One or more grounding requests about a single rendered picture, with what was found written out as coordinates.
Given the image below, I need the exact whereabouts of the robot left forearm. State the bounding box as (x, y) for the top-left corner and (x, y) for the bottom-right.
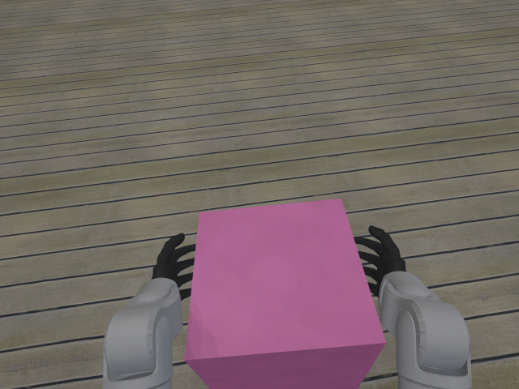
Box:
(103, 278), (183, 389)

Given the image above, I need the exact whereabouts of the right robot hand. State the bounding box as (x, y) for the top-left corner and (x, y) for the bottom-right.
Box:
(354, 225), (406, 298)

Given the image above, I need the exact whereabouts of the carton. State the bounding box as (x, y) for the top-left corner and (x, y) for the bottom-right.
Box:
(184, 199), (386, 389)

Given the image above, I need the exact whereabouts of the left robot hand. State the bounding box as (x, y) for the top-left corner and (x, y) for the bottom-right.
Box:
(152, 233), (196, 301)

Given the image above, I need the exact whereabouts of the robot right forearm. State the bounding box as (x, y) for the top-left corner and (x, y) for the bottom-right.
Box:
(379, 271), (472, 389)

